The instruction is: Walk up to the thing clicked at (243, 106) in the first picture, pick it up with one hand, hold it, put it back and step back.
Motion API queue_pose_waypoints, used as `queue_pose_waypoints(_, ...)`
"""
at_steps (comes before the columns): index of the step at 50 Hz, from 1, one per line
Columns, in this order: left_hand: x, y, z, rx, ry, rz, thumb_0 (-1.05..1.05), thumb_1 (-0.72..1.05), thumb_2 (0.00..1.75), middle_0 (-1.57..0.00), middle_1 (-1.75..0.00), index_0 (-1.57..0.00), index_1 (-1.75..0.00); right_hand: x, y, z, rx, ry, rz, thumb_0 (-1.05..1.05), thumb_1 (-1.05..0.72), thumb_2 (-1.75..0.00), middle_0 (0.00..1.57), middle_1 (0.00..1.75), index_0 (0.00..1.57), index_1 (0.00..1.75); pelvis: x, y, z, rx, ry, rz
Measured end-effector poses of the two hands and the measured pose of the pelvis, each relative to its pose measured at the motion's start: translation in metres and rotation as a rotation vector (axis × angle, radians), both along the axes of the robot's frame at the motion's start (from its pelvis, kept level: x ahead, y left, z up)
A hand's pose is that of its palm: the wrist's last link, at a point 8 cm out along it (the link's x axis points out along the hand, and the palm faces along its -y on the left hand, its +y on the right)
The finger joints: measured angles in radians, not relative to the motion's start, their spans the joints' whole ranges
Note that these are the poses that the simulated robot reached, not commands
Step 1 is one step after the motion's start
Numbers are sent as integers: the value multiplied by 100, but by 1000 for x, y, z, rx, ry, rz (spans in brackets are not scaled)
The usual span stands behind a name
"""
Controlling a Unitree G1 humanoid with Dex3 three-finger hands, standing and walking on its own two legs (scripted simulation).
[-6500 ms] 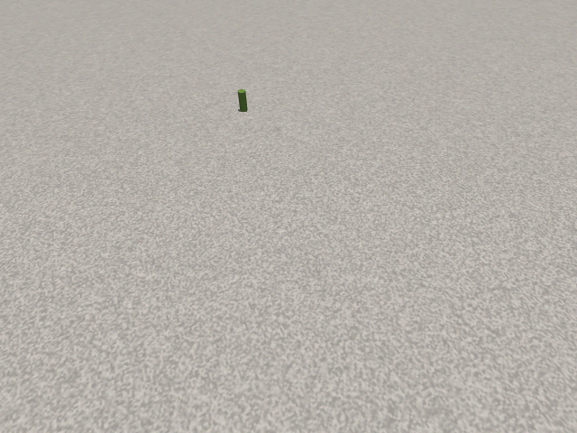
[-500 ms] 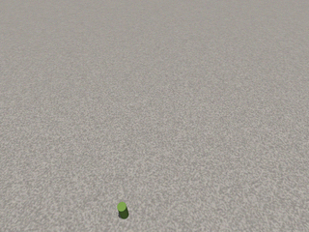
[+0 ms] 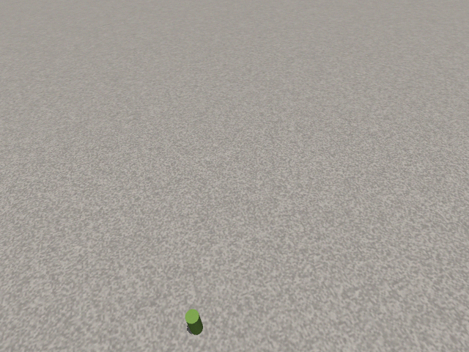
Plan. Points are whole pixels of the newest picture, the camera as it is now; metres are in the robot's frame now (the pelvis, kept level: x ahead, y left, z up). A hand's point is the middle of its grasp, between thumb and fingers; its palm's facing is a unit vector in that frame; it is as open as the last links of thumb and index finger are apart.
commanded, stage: walk up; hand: left
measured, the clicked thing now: (194, 322) +0.41 +0.20 -0.71
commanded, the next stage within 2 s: stand in 0.48 s
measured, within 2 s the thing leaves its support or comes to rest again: neither
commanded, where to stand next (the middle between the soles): +0.05 +0.00 m, yaw -1 degrees
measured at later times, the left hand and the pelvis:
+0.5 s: hand out of the picture +0.09 +0.25 -0.16, palm faces -0.02 -0.94 -0.33, open 7.4 cm; pelvis +0.00 +0.00 +0.00, yaw +0 degrees
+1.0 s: hand out of the picture +0.05 +0.25 -0.15, palm faces -0.03 -0.94 -0.34, open 7.4 cm; pelvis -0.02 +0.00 +0.00, yaw +0 degrees
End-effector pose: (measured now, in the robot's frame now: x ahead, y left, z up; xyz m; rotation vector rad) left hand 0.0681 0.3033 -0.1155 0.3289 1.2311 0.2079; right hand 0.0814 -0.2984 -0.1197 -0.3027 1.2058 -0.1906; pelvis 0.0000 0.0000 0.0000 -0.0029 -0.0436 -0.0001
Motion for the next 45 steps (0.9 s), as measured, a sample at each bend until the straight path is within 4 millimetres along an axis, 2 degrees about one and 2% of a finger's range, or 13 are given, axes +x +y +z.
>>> queue_pose_waypoints(8, 6, -3, -1, -10, -10, -1, 1, 90, 90, -20, -30, -21, -30, 2, 0, 1, -2, 1, -2, 0, -90, -89, 20, 30, 21, 30, 2, 0, 0, 1, -1, 2)
queue_pose_waypoints(25, 14, -6, -3, -27, -20, -11, 1, 90, 89, -20, -30, -21, -30, -9, 0, 4, -17, 24, -16, 0, -90, -89, 20, 30, 21, 30, 3, 2, 2, 2, -1, 0)
queue_pose_waypoints(38, 2, -5, 0, -18, -1, -11, 1, 90, 90, -20, -30, -21, -30, -9, 4, 4, -3, 7, -5, 0, -90, -89, 20, 30, 21, 30, -8, 2, 4, 1, -2, -6)
queue_pose_waypoints(45, -9, -6, 0, -19, 4, -7, 1, 90, 90, -20, -30, -21, -30, -16, 3, 4, -1, 6, -2, 0, -90, -89, 20, 30, 21, 30, -14, 0, 4, 1, -5, -4)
